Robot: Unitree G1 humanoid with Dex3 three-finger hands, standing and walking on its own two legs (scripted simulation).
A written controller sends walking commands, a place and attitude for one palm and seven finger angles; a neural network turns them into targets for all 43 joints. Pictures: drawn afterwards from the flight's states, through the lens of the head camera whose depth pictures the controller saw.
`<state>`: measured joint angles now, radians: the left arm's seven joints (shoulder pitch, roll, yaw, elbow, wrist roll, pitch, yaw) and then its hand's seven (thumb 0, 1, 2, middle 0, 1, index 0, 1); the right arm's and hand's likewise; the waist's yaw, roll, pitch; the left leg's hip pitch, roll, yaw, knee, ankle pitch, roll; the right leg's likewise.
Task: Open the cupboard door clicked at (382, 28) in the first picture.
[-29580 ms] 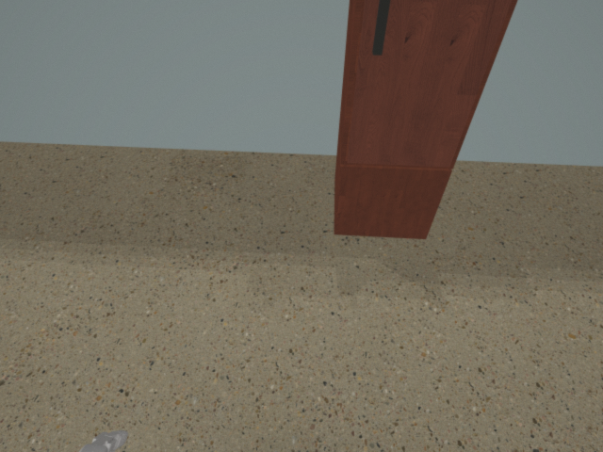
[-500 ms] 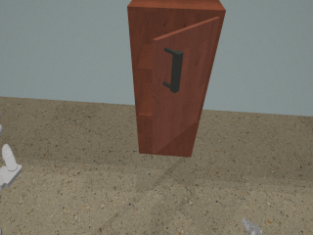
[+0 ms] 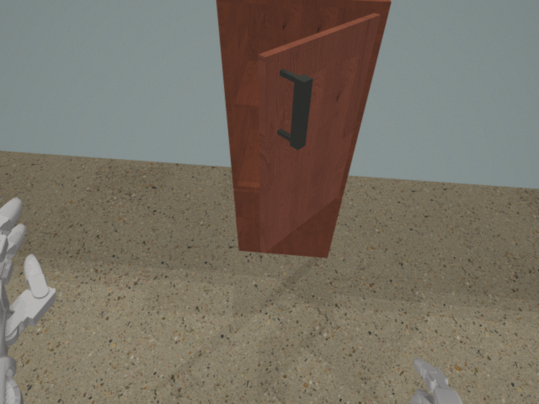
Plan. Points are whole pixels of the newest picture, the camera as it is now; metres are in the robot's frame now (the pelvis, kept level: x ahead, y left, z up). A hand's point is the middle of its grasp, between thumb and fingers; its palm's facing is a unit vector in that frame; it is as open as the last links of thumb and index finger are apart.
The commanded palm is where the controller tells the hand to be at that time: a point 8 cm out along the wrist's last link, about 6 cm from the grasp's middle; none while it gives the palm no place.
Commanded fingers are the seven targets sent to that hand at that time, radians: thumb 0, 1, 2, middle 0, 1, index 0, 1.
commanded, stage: stop stepping back and stand still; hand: left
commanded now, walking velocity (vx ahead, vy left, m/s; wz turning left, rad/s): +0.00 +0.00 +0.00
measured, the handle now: (292, 110) +0.62 +0.01 +0.14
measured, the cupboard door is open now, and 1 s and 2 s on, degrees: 49 49 49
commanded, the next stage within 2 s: let the arm hang, fingers relaxed in 0.40 s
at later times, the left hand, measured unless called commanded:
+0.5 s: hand (70, 282) +0.21 +0.25 +0.14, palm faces +0.40 -0.82 -0.42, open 7.4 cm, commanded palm none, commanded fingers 0.00 0.90 0.90 -0.20 -0.30 -0.20 -0.30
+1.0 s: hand out of the picture -0.07 +0.16 -0.18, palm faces +0.07 -0.98 -0.16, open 7.3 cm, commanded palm none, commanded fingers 0.00 0.90 0.90 -0.20 -0.30 -0.20 -0.30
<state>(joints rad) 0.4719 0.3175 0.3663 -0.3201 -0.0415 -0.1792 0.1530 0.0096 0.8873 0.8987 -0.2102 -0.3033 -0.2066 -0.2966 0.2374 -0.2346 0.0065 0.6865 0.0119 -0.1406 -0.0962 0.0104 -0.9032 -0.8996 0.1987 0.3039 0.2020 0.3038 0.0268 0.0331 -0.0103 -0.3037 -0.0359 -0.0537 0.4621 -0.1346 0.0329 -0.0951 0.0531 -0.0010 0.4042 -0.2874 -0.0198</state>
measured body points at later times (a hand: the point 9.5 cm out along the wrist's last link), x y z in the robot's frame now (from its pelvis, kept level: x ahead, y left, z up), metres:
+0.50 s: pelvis +0.01 -0.01 +0.00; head +0.02 +0.00 +0.45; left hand +0.18 +0.29 +0.17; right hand +0.18 -0.24 -0.08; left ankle +0.07 +0.09 -0.74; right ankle -0.04 -0.11 -0.74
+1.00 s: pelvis -0.01 -0.01 +0.00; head +0.02 +0.00 +0.45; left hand -0.07 +0.21 -0.16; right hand +0.00 -0.27 -0.15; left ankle +0.07 +0.09 -0.74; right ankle -0.04 -0.11 -0.74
